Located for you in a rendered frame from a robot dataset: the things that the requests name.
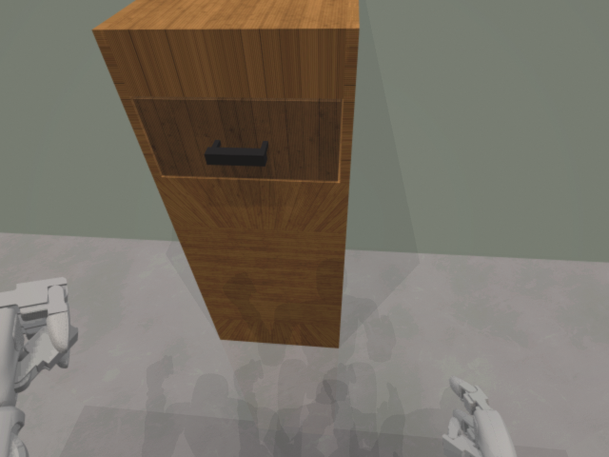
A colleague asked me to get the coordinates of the handle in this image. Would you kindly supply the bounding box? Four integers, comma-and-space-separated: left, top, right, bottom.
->
205, 140, 268, 167

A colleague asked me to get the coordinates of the cabinet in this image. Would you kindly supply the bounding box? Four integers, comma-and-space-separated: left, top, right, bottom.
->
92, 0, 360, 348

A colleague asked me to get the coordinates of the drawer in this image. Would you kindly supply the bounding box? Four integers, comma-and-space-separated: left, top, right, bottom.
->
133, 96, 343, 181

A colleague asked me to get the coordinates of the robot left hand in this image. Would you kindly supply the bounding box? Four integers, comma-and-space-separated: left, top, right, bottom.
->
0, 277, 78, 407

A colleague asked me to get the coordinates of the robot left forearm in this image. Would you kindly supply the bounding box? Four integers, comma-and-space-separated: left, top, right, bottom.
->
0, 407, 29, 457

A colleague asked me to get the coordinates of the robot right hand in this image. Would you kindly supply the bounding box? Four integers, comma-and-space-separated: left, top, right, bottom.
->
442, 376, 517, 457

